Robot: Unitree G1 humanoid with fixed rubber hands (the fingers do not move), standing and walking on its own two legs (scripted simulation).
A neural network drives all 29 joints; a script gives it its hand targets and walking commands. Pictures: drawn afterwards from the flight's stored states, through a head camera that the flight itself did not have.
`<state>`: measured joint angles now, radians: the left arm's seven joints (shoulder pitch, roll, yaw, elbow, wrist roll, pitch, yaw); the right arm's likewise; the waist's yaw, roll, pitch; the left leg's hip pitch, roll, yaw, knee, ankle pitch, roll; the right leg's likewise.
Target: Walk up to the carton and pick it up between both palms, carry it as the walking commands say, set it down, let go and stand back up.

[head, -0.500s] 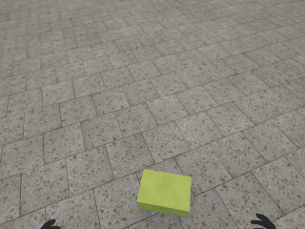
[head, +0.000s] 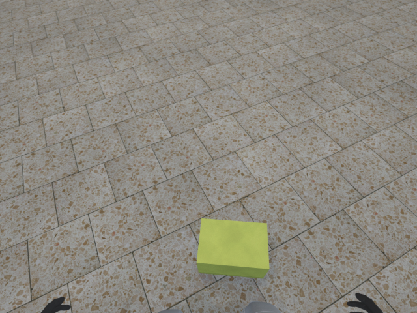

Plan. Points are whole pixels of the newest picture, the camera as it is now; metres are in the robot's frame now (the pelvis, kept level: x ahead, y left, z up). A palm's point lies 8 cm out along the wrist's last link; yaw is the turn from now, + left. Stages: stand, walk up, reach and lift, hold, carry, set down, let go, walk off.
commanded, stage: walk up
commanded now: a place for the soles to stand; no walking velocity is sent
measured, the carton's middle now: (232, 248) +0.43 -0.08 -0.66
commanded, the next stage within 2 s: none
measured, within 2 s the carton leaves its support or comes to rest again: neither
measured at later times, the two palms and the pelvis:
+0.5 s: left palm out of the picture +0.14 +0.31 -0.08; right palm out of the picture +0.11 -0.32 -0.08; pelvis +0.01 +0.00 +0.01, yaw -5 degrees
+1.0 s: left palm (65, 295) +0.17 +0.29 -0.08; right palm out of the picture +0.07 -0.33 -0.10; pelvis +0.01 +0.00 +0.01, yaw -7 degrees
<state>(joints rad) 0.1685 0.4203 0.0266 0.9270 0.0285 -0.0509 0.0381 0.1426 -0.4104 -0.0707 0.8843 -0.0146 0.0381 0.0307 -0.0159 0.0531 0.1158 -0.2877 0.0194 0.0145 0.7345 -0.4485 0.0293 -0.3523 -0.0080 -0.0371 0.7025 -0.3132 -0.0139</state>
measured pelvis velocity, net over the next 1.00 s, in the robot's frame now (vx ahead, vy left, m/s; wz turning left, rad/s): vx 0.01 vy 0.00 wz -0.13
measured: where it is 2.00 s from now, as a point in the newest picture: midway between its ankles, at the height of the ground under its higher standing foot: outside the picture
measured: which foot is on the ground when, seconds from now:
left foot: down 0.00-1.00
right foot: down 0.00-1.00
